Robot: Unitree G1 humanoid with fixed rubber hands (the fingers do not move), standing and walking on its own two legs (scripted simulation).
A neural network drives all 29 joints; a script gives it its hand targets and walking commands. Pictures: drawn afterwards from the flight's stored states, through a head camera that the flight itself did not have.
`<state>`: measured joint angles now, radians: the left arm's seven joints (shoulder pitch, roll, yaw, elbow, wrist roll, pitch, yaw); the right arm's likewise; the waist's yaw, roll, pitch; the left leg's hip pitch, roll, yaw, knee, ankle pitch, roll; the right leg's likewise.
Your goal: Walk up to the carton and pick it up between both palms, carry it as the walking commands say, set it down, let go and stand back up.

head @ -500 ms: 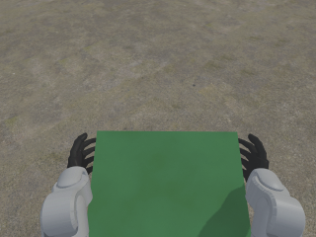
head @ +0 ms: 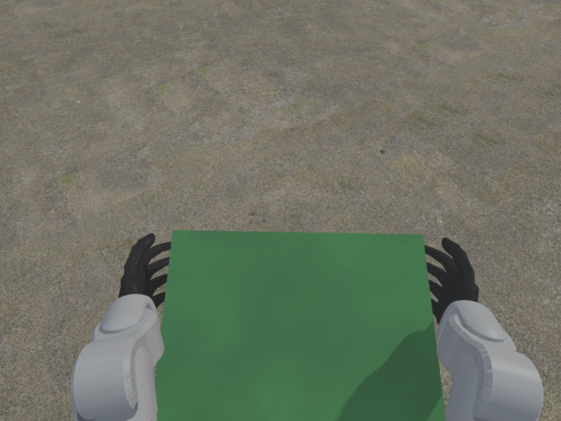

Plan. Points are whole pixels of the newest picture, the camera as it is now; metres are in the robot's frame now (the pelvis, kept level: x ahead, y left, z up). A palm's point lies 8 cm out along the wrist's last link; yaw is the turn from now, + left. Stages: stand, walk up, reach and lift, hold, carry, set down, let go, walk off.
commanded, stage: carry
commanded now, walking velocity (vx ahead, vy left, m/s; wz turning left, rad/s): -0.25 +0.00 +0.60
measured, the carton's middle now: (293, 323) +0.26 -0.01 -0.02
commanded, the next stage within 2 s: none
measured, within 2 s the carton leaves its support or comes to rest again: neither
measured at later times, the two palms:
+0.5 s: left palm out of the picture +0.07 +0.30 +0.07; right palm (333, 363) +0.18 -0.05 +0.09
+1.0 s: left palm out of the picture -0.12 +0.29 +0.11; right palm out of the picture +0.06 -0.03 +0.10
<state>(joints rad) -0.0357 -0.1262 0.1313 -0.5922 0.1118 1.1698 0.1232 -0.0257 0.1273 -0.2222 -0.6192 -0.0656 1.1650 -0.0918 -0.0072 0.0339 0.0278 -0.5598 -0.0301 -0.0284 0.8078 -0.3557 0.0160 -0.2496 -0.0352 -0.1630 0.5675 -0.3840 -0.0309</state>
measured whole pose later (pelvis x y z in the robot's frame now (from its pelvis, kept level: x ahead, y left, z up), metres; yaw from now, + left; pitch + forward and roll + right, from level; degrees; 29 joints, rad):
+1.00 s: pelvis -0.25 +0.02 +0.01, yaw +30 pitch +3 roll +3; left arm 0.00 -0.13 0.13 -0.61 0.11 1.20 0.13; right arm -0.04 0.13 -0.22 -0.62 -0.04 1.23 -0.11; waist -0.01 -0.02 -0.02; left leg -0.60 -0.04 0.02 0.96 -0.30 0.00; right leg -0.12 -0.15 -0.32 0.53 -0.44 0.00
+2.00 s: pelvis -0.46 -0.06 +0.00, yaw +63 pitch +2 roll -1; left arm -0.01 -0.13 0.15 -0.62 0.11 1.21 0.13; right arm -0.03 0.13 -0.21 -0.59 -0.05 1.20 -0.10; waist -0.01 0.01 0.06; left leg -0.41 -0.01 -0.04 0.62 -0.25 0.01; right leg -0.52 -0.08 -0.14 1.03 -0.62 0.03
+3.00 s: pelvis -0.57 -0.24 +0.01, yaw +77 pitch +2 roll +0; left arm -0.01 -0.13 0.15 -0.60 0.11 1.21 0.13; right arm -0.02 0.13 -0.21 -0.58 -0.06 1.19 -0.08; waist -0.01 0.03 -0.04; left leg -0.37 -0.03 0.00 0.52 -0.19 0.03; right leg -0.32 0.00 -0.16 0.70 -0.48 0.00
